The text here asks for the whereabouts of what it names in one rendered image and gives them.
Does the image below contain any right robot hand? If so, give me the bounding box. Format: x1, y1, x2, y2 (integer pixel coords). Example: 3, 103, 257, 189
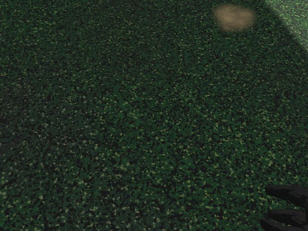
260, 184, 308, 231

